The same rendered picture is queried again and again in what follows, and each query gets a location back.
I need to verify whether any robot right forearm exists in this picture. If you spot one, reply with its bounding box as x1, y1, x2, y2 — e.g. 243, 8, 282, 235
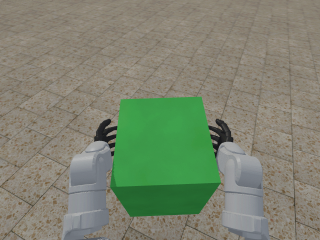
216, 142, 270, 240

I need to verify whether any robot left forearm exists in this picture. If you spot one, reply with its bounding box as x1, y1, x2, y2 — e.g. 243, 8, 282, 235
61, 141, 113, 240

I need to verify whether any robot left hand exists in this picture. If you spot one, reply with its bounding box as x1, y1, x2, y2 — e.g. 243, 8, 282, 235
94, 119, 118, 156

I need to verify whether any robot right hand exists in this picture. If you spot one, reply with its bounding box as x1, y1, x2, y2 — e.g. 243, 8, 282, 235
208, 119, 234, 158

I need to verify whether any carton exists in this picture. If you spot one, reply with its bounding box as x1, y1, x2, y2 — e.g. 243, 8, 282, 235
110, 96, 221, 217

